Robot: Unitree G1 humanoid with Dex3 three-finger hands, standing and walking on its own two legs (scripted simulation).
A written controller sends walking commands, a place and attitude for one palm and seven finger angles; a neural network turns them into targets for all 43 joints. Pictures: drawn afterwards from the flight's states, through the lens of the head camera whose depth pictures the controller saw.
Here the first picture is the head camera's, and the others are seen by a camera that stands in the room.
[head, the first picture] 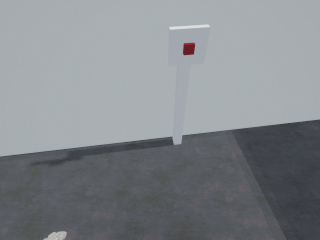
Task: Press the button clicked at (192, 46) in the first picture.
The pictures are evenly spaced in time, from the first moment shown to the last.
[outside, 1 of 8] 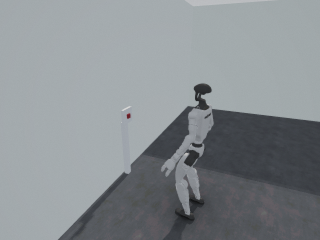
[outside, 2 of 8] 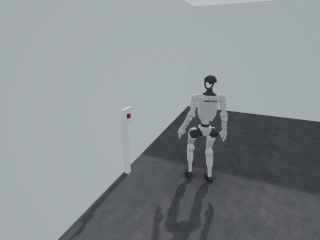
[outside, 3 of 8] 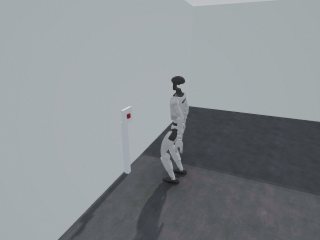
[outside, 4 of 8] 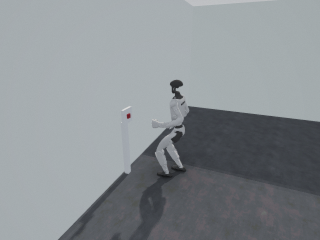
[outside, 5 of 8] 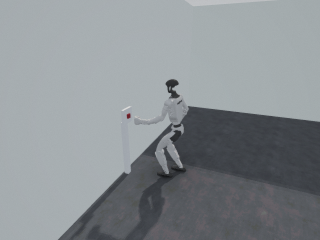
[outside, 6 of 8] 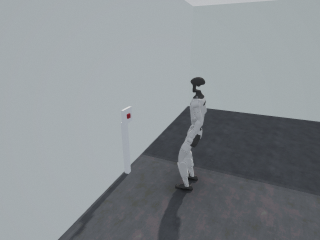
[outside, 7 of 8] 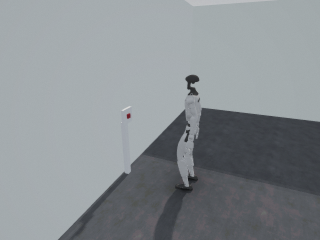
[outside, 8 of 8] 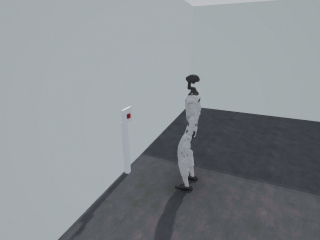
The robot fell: no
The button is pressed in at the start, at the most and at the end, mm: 0 14 0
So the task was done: yes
